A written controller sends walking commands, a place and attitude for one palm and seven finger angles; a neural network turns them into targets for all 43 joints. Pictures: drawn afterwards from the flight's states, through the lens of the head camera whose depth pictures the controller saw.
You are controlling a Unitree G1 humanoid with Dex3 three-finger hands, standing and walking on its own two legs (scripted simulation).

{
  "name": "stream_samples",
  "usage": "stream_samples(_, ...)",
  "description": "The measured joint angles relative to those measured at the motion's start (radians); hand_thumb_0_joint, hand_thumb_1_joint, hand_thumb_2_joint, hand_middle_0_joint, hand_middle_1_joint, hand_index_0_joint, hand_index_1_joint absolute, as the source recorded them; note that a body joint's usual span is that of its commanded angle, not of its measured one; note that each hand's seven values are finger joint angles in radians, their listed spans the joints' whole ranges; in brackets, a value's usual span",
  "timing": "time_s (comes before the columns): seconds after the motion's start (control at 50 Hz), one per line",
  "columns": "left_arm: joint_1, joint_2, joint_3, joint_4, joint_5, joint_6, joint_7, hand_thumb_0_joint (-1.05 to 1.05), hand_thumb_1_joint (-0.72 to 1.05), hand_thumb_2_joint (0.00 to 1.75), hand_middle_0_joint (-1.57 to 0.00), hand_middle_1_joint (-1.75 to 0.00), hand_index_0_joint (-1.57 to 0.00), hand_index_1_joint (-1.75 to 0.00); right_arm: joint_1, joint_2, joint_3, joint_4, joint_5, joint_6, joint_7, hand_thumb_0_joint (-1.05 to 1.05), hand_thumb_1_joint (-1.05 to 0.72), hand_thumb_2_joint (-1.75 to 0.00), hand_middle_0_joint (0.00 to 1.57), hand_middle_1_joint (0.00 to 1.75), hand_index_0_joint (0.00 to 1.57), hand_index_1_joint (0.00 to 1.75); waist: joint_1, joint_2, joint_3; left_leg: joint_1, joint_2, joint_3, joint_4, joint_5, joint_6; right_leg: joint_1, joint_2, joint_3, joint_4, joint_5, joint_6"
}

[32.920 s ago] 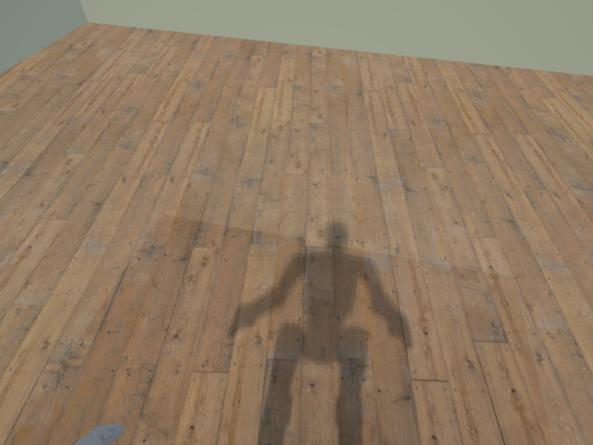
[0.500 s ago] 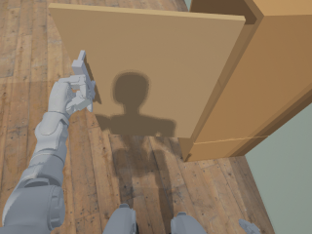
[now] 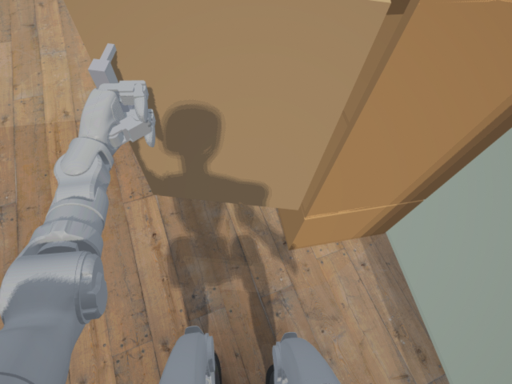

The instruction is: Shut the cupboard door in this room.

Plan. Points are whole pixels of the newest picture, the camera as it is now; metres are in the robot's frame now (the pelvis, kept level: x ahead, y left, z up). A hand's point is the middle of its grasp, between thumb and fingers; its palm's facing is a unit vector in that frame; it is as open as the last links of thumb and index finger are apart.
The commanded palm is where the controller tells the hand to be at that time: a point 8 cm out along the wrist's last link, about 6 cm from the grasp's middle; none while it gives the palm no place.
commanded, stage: push the door shut along its arc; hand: left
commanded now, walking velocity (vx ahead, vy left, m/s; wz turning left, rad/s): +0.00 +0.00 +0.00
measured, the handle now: (118, 89) +0.57 +0.20 +0.07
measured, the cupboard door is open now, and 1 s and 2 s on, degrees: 74 62 58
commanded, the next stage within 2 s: pull the fist back off the door in 1.02 s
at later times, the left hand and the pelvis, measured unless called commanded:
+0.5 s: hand (174, 92) +0.55 +0.10 +0.09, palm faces -0.33 -0.94 -0.01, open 3.1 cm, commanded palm +0.56 +0.14 +0.08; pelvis +0.00 -0.01 -0.02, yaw -2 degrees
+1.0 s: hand (183, 74) +0.59 +0.09 +0.09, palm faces -0.41 -0.91 -0.02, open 2.9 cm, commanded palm +0.61 +0.09 +0.08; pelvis +0.00 +0.00 -0.04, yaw -3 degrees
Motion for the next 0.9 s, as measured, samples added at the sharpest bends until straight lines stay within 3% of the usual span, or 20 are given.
stream_samples(0.24, -0.138, 0.097, 0.033, 0.096, 0.035, 0.032, -0.035, 0.02, 0.9, 0.9, -1.29, -1.5, -1.3, -1.5, 0.026, -0.003, 0.018, -0.008, -0.002, -0.002, 0.006, 0.01, -0.9, -0.9, 0.2, 0.3, 0.2, 0.3, -0.042, 0.01, 0.007, -0.085, 0.018, -0.008, 0.055, -0.011, -0.006, -0.084, 0.017, -0.006, 0.05, -0.008, -0.008)
stream_samples(0.4, -0.225, 0.133, 0.009, 0.12, 0.046, 0.077, -0.076, 0.02, 0.9, 0.9, -1.29, -1.5, -1.3, -1.5, 0.038, -0.006, 0.023, 0.01, -0.005, -0.011, 0.001, 0.01, -0.9, -0.9, 0.2, 0.3, 0.2, 0.3, -0.059, 0.018, 0.011, -0.137, 0.023, -0.019, 0.083, -0.018, -0.008, -0.131, 0.022, -0.016, 0.071, -0.013, -0.012)
stream_samples(0.6, -0.329, 0.18, 0.061, 0.16, 0.093, 0.119, -0.085, 0.02, 0.89, 0.9, -1.29, -1.5, -1.3, -1.5, 0.042, -0.007, 0.031, -0.011, -0.017, -0.028, -0.005, 0.0, -0.9, -0.9, 0.2, 0.3, 0.2, 0.3, -0.109, 0.025, 0.01, -0.187, 0.038, -0.013, 0.113, -0.035, -0.007, -0.185, 0.036, -0.008, 0.094, -0.02, -0.011)
stream_samples(0.7, -0.374, 0.21, 0.049, 0.183, 0.116, 0.138, -0.095, -0.02, 0.86, 0.9, -1.29, -1.5, -1.3, -1.5, 0.053, -0.001, 0.036, -0.012, -0.021, -0.022, -0.004, 0.0, -0.9, -0.9, 0.2, 0.3, 0.2, 0.3, -0.115, 0.027, 0.014, -0.209, 0.04, -0.014, 0.129, -0.044, -0.005, -0.205, 0.037, -0.008, 0.108, -0.028, -0.01)
stream_samples(0.9, -0.454, 0.229, 0.003, 0.189, 0.118, 0.187, -0.127, -0.05, 0.85, 0.91, -1.29, -1.5, -1.3, -1.5, 0.054, 0.013, 0.04, 0.016, -0.031, -0.032, -0.011, 0.0, -0.9, -0.9, 0.2, 0.3, 0.2, 0.3, -0.125, 0.021, 0.017, -0.253, 0.036, -0.026, 0.151, -0.051, -0.003, -0.24, 0.035, -0.02, 0.122, -0.036, -0.009)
